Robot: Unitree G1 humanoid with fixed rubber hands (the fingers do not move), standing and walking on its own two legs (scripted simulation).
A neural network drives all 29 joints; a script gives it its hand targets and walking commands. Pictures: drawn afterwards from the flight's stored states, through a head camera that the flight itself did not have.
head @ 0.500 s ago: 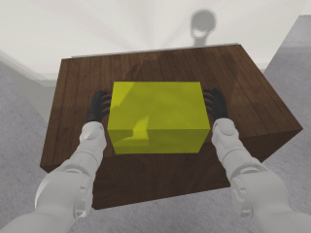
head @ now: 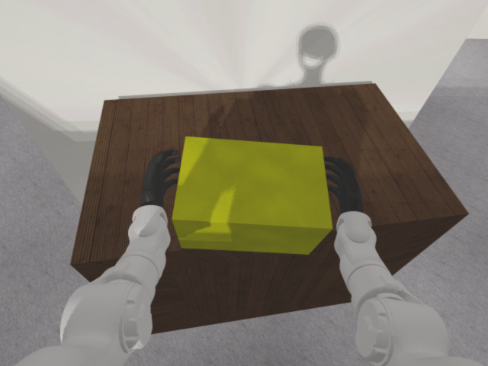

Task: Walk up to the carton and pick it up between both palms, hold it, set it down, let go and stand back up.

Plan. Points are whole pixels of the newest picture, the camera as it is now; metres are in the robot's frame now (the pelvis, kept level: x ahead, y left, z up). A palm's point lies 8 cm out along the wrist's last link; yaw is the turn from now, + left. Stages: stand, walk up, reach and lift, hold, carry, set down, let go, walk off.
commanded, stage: reach and lift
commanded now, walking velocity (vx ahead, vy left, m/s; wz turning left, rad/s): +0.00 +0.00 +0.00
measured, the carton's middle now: (250, 198) +0.40 -0.01 +0.00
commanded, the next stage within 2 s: hold in 1.70 s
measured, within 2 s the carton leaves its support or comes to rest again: neither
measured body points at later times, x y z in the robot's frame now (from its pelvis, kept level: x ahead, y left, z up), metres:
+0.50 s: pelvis +0.02 +0.00 +0.00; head +0.00 +0.00 +0.45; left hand +0.40 +0.16 +0.11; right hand +0.40 -0.19 +0.11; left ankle +0.01 +0.14 -0.75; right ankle +0.01 -0.14 -0.75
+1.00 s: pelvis -0.01 +0.00 +0.00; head -0.04 +0.02 +0.45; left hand +0.37 +0.18 +0.15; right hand +0.37 -0.17 +0.15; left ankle +0.01 +0.14 -0.75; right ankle +0.01 -0.14 -0.75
